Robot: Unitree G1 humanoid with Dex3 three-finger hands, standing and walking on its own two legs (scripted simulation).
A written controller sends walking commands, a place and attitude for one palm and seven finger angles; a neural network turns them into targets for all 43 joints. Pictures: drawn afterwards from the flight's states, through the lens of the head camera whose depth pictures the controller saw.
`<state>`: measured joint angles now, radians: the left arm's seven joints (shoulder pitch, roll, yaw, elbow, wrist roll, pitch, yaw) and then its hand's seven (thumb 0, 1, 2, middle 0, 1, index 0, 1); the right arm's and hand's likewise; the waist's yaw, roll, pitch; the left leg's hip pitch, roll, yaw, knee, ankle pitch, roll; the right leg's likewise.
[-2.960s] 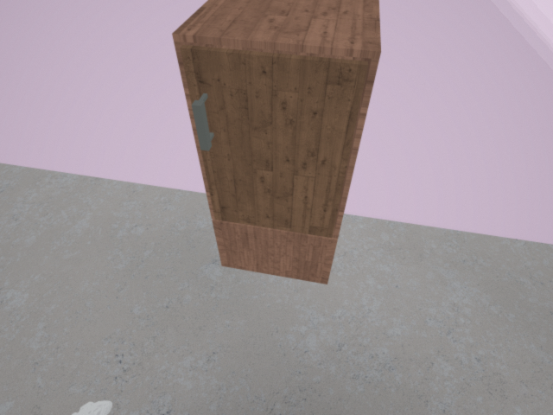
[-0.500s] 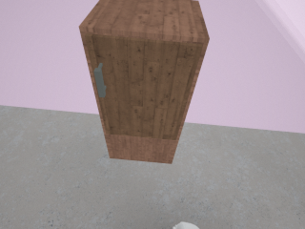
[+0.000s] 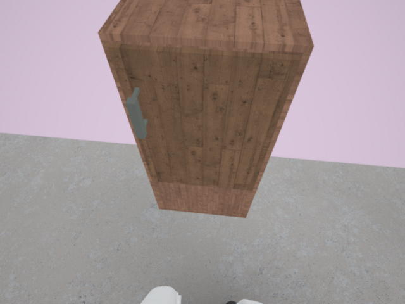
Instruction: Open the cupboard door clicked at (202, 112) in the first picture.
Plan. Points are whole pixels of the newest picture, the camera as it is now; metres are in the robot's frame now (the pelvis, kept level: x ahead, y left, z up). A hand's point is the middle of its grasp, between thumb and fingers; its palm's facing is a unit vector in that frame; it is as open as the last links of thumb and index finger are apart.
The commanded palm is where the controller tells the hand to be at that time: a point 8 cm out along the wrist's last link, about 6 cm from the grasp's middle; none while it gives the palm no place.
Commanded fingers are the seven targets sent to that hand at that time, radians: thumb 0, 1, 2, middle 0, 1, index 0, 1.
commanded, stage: come to a stop and stand still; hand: left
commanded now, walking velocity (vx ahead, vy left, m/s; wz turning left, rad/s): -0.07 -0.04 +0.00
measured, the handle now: (139, 113) +0.56 +0.20 +0.00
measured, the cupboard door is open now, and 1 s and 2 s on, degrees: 0 0 0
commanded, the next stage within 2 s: look again from close up in 1.04 s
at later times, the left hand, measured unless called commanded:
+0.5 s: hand out of the picture -0.01 +0.23 -0.17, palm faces -0.04 -0.98 -0.19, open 7.4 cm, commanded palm none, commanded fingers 0.00 0.90 0.90 -0.20 -0.30 -0.20 -0.30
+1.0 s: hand out of the picture -0.06 +0.14 -0.17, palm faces +0.01 -0.98 -0.18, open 7.3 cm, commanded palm none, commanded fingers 0.00 0.90 0.90 -0.20 -0.30 -0.20 -0.30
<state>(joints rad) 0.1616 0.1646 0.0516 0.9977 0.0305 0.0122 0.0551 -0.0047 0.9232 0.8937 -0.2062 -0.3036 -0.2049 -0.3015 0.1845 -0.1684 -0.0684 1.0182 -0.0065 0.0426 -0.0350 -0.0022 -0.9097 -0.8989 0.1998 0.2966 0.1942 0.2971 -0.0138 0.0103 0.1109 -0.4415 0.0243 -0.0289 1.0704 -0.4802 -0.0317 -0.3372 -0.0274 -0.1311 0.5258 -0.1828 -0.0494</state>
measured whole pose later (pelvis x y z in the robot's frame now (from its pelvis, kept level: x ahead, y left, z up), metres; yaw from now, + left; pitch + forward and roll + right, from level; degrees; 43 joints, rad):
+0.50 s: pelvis -0.03 +0.04 +0.01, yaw -4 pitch +0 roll -1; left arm 0.28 0.22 0.07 1.05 0.02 0.07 0.00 0.01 0.91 0.89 -0.20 -0.30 -0.20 -0.30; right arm 0.26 -0.15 -0.04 1.03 -0.03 0.01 -0.04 0.00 -0.91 -0.90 0.21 0.30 0.20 0.30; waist -0.03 -0.04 0.04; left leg -0.23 0.07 0.06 0.40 -0.17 -0.01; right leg -0.31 -0.03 -0.01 0.79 -0.44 0.05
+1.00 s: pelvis -0.06 -0.02 +0.01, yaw -2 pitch -2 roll +0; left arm 0.29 0.12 0.02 1.13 0.01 0.01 0.03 0.01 0.93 0.89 -0.20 -0.30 -0.20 -0.30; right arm 0.32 -0.11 -0.01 1.16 -0.02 0.02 -0.03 0.00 -0.91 -0.90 0.20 0.30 0.20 0.30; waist -0.02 0.02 0.04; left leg -0.21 0.10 0.00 0.44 -0.18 -0.07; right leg -0.14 0.03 -0.08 0.44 -0.26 -0.05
